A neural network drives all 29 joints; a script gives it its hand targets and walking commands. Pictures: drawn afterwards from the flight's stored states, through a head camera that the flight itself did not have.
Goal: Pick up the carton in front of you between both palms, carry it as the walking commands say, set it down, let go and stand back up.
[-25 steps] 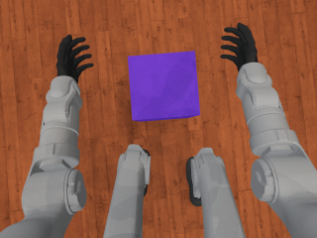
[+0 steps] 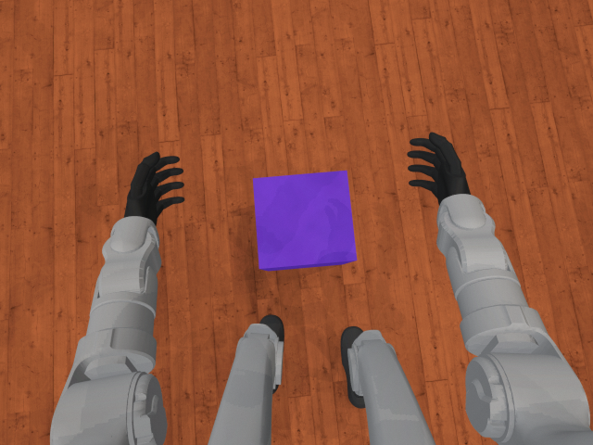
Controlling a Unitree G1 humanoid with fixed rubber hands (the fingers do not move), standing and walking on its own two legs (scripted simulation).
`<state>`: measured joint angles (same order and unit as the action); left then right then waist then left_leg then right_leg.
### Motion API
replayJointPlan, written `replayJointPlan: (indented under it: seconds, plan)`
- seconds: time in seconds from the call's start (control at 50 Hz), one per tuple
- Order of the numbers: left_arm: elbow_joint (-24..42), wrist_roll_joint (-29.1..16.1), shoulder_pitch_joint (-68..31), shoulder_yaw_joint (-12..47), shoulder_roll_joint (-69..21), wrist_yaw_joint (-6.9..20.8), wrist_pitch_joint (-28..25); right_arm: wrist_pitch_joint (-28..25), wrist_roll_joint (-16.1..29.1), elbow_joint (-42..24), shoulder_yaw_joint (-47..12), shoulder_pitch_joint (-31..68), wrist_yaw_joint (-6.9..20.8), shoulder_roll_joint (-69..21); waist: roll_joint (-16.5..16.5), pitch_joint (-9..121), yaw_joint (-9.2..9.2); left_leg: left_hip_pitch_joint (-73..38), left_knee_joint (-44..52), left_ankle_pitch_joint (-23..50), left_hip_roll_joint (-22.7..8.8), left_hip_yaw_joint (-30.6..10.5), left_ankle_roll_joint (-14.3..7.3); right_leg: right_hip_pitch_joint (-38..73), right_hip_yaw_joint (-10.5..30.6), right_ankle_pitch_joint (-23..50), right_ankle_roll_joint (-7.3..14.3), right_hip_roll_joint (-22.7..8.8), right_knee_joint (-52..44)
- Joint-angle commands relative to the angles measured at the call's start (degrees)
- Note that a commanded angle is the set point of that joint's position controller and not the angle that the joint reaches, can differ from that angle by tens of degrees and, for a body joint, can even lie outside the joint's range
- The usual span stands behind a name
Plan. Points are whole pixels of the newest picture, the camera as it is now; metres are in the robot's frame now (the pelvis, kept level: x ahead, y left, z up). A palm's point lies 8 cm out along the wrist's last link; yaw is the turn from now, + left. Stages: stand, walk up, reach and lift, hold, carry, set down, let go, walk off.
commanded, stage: let go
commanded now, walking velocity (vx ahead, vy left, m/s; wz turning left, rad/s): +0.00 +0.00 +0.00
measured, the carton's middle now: (302, 226) +0.44 +0.02 -0.53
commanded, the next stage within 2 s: stand in 1.08 s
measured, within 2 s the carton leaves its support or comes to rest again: neither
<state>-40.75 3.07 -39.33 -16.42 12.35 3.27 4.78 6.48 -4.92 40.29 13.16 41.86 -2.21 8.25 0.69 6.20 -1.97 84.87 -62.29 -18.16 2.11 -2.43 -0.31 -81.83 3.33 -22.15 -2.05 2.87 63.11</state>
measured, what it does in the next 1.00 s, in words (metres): rises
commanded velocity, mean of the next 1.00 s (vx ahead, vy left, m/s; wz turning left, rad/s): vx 0.00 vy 0.00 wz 0.00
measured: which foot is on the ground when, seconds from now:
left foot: down 0.00-1.00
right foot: down 0.00-1.00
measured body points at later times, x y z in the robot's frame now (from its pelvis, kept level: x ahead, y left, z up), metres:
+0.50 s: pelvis +0.08 +0.00 +0.10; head +0.18 +0.00 +0.54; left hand +0.28 +0.25 +0.02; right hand +0.31 -0.22 +0.02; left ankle +0.07 +0.11 -0.62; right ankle +0.04 -0.13 -0.62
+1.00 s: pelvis +0.07 -0.02 +0.12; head +0.09 -0.02 +0.56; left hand +0.24 +0.22 +0.04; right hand +0.25 -0.25 +0.04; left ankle +0.07 +0.11 -0.62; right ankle +0.04 -0.13 -0.62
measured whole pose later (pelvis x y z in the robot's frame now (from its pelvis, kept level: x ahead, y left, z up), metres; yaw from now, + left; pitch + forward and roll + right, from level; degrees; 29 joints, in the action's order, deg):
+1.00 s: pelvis +0.07 -0.02 +0.12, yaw +2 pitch -5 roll +1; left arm -22.5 1.3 12.6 -2.7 12.5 4.3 9.2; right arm 7.6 -1.0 24.0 2.1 -12.2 3.3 11.4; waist 0.9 -6.9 0.2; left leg 6.8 -25.4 -13.9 1.2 -3.3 0.7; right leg -4.2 2.7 -17.5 0.9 1.4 26.4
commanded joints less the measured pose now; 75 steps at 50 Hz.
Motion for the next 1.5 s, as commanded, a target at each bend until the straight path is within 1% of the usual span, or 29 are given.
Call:
replayJointPlan:
  seconds: [0.0,0.02,0.04,0.08,0.1,0.12,0.14,0.16,0.18,0.2,0.22,0.24,0.26,0.32,0.34,0.36,0.44,0.48,0.54,0.62,0.72,0.74,0.88,0.9,1.02,1.08,1.14,1.3,1.48]
  plan:
    - [12.05,0.85,1.26,0.94,7.99,0.57,-1.31,-1.19,-1.78,-11.06,0.59,-2.46,-0.48,4.83,-1.89,48.18,0.38,-44.95,7.25,18.54,1.39,4.16,2.35,26.34,-5.02,12.75,-0.65,1.88,-9.89]
    - [11.35,0.25,3.01,2.02,6.49,1.08,-1.19,-1.30,-0.03,-11.22,-1.72,-2.71,-0.29,4.26,-1.63,44.06,-1.61,-45.06,8.96,17.88,1.29,4.02,1.85,26.62,-4.99,11.97,-0.14,1.51,-11.79]
    - [11.03,0.10,6.14,2.17,8.05,1.20,-1.19,-1.51,-0.33,-13.41,-1.74,-6.63,0.12,3.65,-0.14,44.28,0.89,-47.51,10.09,17.77,1.04,3.24,1.39,27.47,-5.24,11.90,-0.40,1.67,-12.41]
    - [13.45,-0.68,11.32,3.14,7.17,1.27,-2.10,-2.61,1.16,-15.26,-3.38,-10.40,0.59,3.63,-0.58,40.12,-1.40,-48.32,12.39,18.55,0.96,3.14,1.69,30.65,-4.79,12.20,-0.31,1.02,-14.59]
    - [13.38,-1.20,12.16,3.70,7.33,1.51,-2.15,-2.98,0.49,-15.34,-2.73,-12.82,0.92,4.41,-0.67,40.16,0.37,-50.47,13.04,17.97,1.07,2.79,1.61,32.52,-5.34,11.68,-0.13,1.10,-15.21]
    - [13.68,-0.92,14.62,4.78,6.12,1.38,-2.62,-3.26,1.27,-14.13,-2.89,-14.46,1.48,4.19,-3.01,37.74,-2.35,-51.96,13.75,20.27,1.00,2.66,1.69,31.47,-4.90,12.18,0.32,0.92,-16.24]
    - [13.29,-1.32,16.70,4.62,6.24,1.44,-2.97,-3.82,0.58,-14.40,-2.10,-16.62,1.61,5.67,-1.65,35.81,0.24,-54.11,15.08,21.56,0.27,1.44,1.29,30.62,-5.22,13.65,0.40,0.91,-17.59]
    - [15.27,-2.37,18.44,6.31,4.62,1.41,-3.67,-4.55,2.10,-15.48,-3.48,-18.24,1.81,4.65,-3.61,34.83,-1.25,-57.40,15.67,25.19,0.38,1.32,1.65,31.88,-4.75,15.70,0.83,1.09,-17.97]
    - [14.03,-3.81,20.76,7.48,4.59,1.32,-3.91,-4.94,0.97,-14.85,-2.36,-21.00,2.01,5.42,-1.79,33.59,1.84,-57.64,16.86,26.56,-0.17,0.25,1.69,33.25,-5.20,16.61,0.94,1.34,-18.77]
    - [11.87,-3.42,24.81,6.89,4.65,1.43,-4.15,-5.01,1.57,-12.44,-3.43,-24.63,2.31,6.35,-3.27,32.01,-0.75,-60.40,18.27,26.10,-0.21,0.54,1.69,33.34,-4.98,15.42,0.84,1.13,-20.65]
    - [13.63,-4.38,26.48,8.08,4.37,1.40,-4.71,-6.03,1.74,-15.24,-5.01,-28.61,2.54,5.44,-1.50,31.22,1.06,-61.57,17.76,24.52,0.02,1.21,1.62,36.32,-4.61,15.63,0.74,0.96,-21.36]
    - [15.66,-3.68,27.35,7.22,6.23,1.17,-5.25,-6.31,2.80,-14.44,-4.91,-27.61,2.65,5.14,-3.75,29.31,-1.79,-62.22,20.11,27.24,-0.27,0.15,1.55,37.39,-4.13,16.61,1.09,0.57,-22.29]
    - [16.10,-3.93,28.42,8.87,4.59,0.83,-5.28,-6.69,2.59,-15.98,-4.30,-30.58,2.73,4.16,-3.55,30.06,0.76,-66.18,20.69,29.04,-0.33,-0.57,1.75,38.26,-4.81,17.09,0.76,1.24,-22.81]
    - [17.71,-4.73,38.29,9.66,4.50,0.13,-6.22,-7.38,2.53,-16.65,-5.31,-39.30,3.50,6.81,-3.88,25.83,-0.22,-71.79,23.16,31.85,-0.64,-0.55,2.28,43.39,-4.54,19.24,0.94,1.10,-25.61]
    - [17.21,-3.81,39.48,9.97,5.29,0.25,-6.19,-7.32,2.23,-13.01,-4.64,-42.85,3.26,6.59,-4.98,21.18,2.03,-71.18,25.19,30.59,-1.00,-1.17,2.32,45.17,-3.82,19.35,1.11,0.81,-27.32]
    - [19.41,-4.91,38.61,9.43,5.60,0.35,-6.44,-7.91,2.72,-18.52,-6.54,-41.32,3.30,6.58,-0.82,21.81,1.04,-69.89,25.44,29.31,0.01,0.12,2.07,51.22,-3.69,21.67,0.88,0.36,-28.63]
    - [20.10,-4.63,49.53,12.15,4.70,-0.49,-6.87,-8.66,4.51,-19.23,-8.60,-48.54,3.95,7.21,-4.67,15.88,0.79,-79.19,29.94,39.23,-0.32,-1.14,2.36,56.03,-3.10,24.99,0.96,0.61,-34.46]
    - [19.34,-5.74,52.27,12.65,4.63,-0.47,-6.55,-8.12,4.33,-18.57,-8.33,-50.82,3.85,8.07,-1.84,12.28,0.96,-76.93,33.58,38.27,-0.36,-1.31,2.59,61.96,-2.20,28.85,1.05,0.12,-36.18]
    - [21.99,-6.43,52.65,13.52,5.46,0.08,-6.17,-8.09,4.71,-20.80,-9.54,-53.57,4.23,8.85,1.66,7.78,2.67,-79.63,36.51,31.13,0.47,-0.24,1.99,67.81,-2.20,29.50,0.57,-0.60,-38.80]
    - [20.86,-4.71,52.81,12.30,6.44,0.00,-3.98,-5.84,6.19,-20.05,-9.85,-54.31,5.40,8.73,-1.88,0.98,1.32,-79.72,39.76,24.36,0.67,1.03,2.09,69.55,-1.89,23.90,0.79,-1.05,-42.22]
    - [22.20,-4.30,49.34,12.59,6.86,0.91,-0.49,-1.98,5.39,-21.70,-10.46,-52.29,5.95,7.90,-0.30,-5.91,2.28,-79.16,40.31,12.78,0.96,2.06,0.97,70.68,-2.16,15.38,0.83,-1.88,-43.54]
    - [21.94,-2.97,48.60,11.44,7.16,0.81,0.46,-1.66,4.96,-22.12,-10.47,-52.03,5.87,8.40,3.49,-9.43,1.75,-80.36,39.08,10.40,1.76,3.00,1.10,67.92,-1.35,11.42,1.05,-2.99,-45.08]
    - [22.70,-2.61,51.06,11.44,6.22,1.37,3.03,1.10,4.43,-21.10,-9.65,-51.39,5.95,7.57,-1.36,-10.05,0.85,-84.09,38.59,13.58,1.61,2.90,1.58,68.53,-2.21,13.25,1.20,-2.26,-43.61]
    - [22.42,-1.64,50.57,11.50,6.57,1.25,2.97,0.85,3.64,-21.90,-7.84,-53.25,5.82,10.15,0.86,-9.68,3.37,-87.44,37.62,13.87,1.23,2.92,1.57,68.35,-1.45,14.44,0.86,-2.54,-43.87]
    - [27.61,-0.89,49.33,12.78,5.64,-1.87,6.42,-2.06,4.71,-19.96,-11.20,-54.10,3.93,6.73,0.68,-7.67,1.80,-83.19,37.69,13.58,2.11,2.13,1.42,73.92,-2.01,20.31,0.91,-1.53,-40.99]
    - [15.37,-1.27,51.32,11.04,13.10,-5.08,0.94,-4.07,1.84,-10.21,-8.21,-51.25,1.69,15.08,3.51,-8.80,0.72,-76.32,34.67,11.68,-2.85,-0.11,1.49,67.27,1.28,12.65,-0.08,-4.17,-41.51]
    - [14.19,-0.39,49.45,11.32,11.63,-4.84,-1.84,-5.47,1.72,-7.84,-8.06,-50.74,1.42,15.29,0.09,-8.58,2.06,-72.39,35.96,4.50,-3.76,-1.61,0.67,67.55,2.45,3.04,1.60,-4.59,-41.75]
    - [7.54,-0.82,50.39,11.25,13.13,-4.56,-4.12,-6.58,2.43,-1.43,-8.20,-50.07,1.14,17.75,-1.21,-3.22,2.40,-76.24,35.06,16.53,-5.95,-3.05,-0.45,71.17,2.17,17.46,1.72,-5.45,-38.78]
    - [1.83,-0.71,51.14,11.87,15.19,-5.01,-5.05,-7.05,2.53,3.43,-9.16,-49.90,0.60,19.69,-1.24,-4.63,2.68,-76.10,37.63,21.00,-6.61,-4.67,-0.82,73.17,2.98,19.23,2.00,-6.19,-39.80]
